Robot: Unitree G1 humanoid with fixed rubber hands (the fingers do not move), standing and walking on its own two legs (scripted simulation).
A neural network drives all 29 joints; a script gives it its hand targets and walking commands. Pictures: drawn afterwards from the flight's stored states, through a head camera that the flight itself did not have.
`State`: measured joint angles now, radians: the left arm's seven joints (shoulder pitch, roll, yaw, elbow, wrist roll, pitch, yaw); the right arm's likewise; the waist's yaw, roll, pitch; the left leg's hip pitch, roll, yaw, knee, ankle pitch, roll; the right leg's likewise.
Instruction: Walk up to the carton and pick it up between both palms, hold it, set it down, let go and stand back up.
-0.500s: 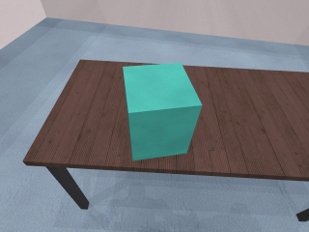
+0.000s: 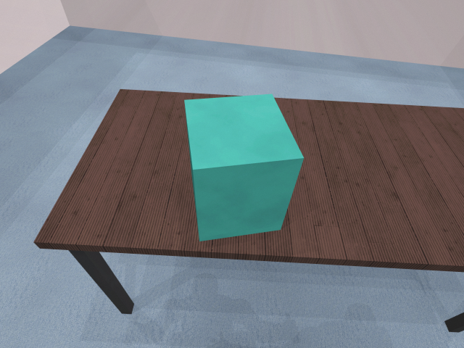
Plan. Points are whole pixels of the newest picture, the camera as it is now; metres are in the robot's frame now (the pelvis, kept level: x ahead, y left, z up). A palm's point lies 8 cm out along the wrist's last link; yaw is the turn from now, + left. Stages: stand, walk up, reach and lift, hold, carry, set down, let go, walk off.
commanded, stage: walk up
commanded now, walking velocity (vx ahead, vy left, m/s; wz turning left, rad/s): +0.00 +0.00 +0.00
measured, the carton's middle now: (235, 168) +0.50 -0.01 +0.00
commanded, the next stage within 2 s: none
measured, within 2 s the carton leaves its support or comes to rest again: neither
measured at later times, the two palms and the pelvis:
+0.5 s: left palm out of the picture +0.09 +0.43 -0.11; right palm out of the picture +0.06 -0.26 -0.11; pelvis +0.02 +0.08 -0.02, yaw -3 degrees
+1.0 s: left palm (29, 323) +0.20 +0.36 -0.10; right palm out of the picture +0.08 -0.26 -0.11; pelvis +0.05 +0.07 -0.01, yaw -8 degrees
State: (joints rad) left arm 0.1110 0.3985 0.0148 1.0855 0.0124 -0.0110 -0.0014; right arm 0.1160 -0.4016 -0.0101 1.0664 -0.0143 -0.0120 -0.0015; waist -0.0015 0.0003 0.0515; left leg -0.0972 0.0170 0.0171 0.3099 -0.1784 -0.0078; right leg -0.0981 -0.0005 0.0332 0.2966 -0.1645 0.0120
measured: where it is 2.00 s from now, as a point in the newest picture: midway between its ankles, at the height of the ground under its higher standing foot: outside the picture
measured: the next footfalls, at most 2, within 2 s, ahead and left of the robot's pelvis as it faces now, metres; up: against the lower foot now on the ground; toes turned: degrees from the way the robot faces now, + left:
left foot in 0.44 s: +0.09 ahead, +0.20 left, +0.00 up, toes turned -6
right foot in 0.84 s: +0.07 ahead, -0.05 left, +0.00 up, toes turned -5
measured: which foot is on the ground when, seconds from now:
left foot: down 0.00-0.18, up 0.20-0.42, down 0.44-1.00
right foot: down 0.00-0.44, up 0.46-0.82, down 0.84-1.00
